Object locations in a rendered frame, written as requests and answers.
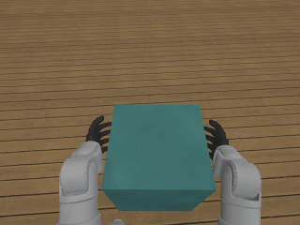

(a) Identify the right robot forearm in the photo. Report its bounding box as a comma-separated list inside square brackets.
[212, 144, 262, 225]

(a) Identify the robot right hand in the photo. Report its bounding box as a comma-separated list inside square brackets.
[203, 119, 229, 160]

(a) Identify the left robot forearm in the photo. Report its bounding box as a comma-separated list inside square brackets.
[55, 141, 104, 225]

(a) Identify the carton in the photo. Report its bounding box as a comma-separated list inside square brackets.
[101, 104, 217, 212]

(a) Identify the robot left hand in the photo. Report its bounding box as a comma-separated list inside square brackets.
[85, 115, 112, 154]

